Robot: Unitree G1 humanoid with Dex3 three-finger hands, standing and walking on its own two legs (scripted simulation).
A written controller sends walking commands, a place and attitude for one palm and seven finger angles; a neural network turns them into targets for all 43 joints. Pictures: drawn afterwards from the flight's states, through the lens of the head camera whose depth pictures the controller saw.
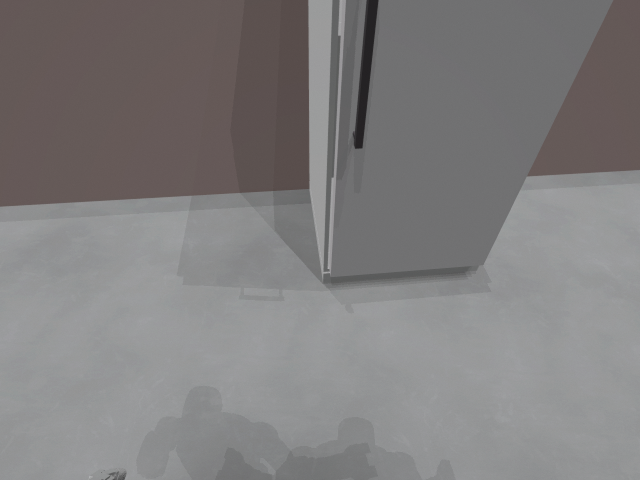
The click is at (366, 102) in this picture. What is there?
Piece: fridge door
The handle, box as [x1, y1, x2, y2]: [353, 0, 377, 148]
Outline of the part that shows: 377,0 367,0 366,2 355,130 353,131 355,148 362,147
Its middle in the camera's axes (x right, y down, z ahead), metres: +0.10 -0.42 +0.85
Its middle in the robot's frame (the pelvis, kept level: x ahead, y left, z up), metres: +0.93 -0.05 +0.16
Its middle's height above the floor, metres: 0.93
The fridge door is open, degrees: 0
